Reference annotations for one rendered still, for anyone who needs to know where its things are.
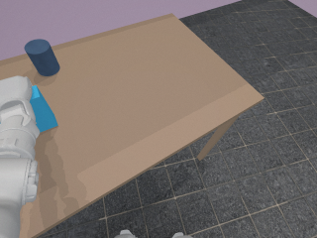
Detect sponge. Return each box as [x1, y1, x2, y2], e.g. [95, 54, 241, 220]
[0, 85, 58, 133]

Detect table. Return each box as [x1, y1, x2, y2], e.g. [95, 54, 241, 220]
[0, 13, 264, 238]

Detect left robot hand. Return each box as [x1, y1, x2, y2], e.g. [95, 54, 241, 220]
[0, 75, 37, 124]

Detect left robot upper arm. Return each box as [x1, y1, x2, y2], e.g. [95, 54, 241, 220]
[0, 158, 39, 238]

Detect left robot shin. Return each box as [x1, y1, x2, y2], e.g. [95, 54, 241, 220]
[120, 229, 133, 235]

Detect left robot forearm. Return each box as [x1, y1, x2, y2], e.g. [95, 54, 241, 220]
[0, 97, 40, 161]

